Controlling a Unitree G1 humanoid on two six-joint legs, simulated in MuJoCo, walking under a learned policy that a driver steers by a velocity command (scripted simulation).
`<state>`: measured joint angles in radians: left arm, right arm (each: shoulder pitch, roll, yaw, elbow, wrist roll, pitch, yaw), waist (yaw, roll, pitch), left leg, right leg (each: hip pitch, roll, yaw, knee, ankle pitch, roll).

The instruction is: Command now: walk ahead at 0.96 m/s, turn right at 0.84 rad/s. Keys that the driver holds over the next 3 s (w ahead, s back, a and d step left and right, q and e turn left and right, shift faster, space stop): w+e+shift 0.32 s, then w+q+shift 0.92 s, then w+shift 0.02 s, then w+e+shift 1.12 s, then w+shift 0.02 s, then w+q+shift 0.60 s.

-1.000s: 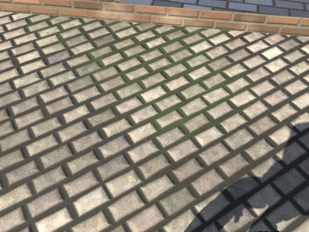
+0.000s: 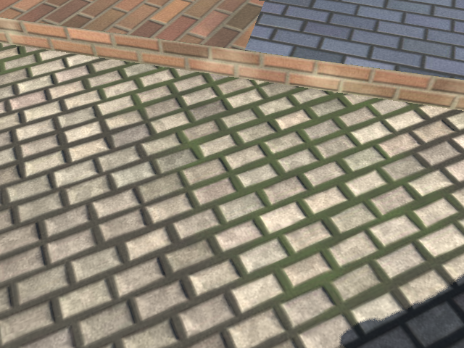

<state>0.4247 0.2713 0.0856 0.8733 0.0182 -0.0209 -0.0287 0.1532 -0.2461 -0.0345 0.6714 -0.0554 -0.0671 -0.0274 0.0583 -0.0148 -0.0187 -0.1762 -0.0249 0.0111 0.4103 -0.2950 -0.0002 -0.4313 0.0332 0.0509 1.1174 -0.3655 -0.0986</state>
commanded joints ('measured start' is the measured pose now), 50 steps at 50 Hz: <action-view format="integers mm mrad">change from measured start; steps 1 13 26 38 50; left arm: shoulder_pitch -207 -137 -87 -282 -531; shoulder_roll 35 119 122 231 42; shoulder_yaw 1 -20 -15 6 -122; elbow -131 -188 -79 -95 -356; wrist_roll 25 4 -2 31 25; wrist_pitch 3 8 -99 -53 -61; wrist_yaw -30 -59 3 88 2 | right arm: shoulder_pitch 219 202 41 641 303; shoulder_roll -76 -267 -78 -250 -197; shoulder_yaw -31 -59 10 -79 -70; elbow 56 133 26 245 164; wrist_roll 14 20 50 58 61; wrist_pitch -12 -24 40 51 -20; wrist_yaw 9 -5 61 53 42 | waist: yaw -128 155 -65 -459 -119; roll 142 136 1 4 13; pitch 109 -66 186 -118 158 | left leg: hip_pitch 325 115 -503 273 -237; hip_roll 284 280 170 -31 -4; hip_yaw -209 227 -24 27 -364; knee -212 244 632 129 -288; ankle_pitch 1 1424 211 191 258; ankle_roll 88 44 44 284 270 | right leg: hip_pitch -542 259 151 300 -83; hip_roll -122 83 -94 -71 -117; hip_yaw -5 -242 17 -257 -58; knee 140 -268 -1029 236 -361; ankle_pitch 44 190 429 1117 400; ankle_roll -9 -127 -60 100 163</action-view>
